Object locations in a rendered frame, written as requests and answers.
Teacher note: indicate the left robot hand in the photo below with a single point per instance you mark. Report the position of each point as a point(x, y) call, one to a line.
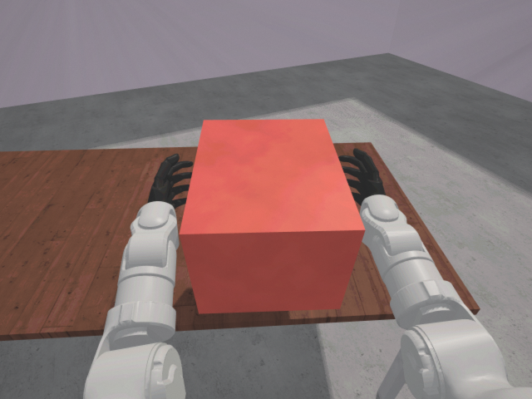
point(162, 190)

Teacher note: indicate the table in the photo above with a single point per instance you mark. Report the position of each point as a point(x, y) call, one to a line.
point(65, 220)

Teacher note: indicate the robot left forearm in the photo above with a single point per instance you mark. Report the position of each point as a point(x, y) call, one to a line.
point(143, 312)

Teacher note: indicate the robot right forearm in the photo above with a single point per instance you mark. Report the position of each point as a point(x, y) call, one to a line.
point(419, 295)

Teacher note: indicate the robot left upper arm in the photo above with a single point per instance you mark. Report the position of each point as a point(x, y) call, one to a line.
point(151, 371)

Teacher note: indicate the robot right upper arm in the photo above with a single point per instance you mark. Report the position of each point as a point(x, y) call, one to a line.
point(455, 360)

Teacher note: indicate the right robot hand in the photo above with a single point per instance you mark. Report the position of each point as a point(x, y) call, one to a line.
point(369, 182)

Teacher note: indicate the carton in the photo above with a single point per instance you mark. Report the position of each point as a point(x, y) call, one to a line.
point(270, 223)

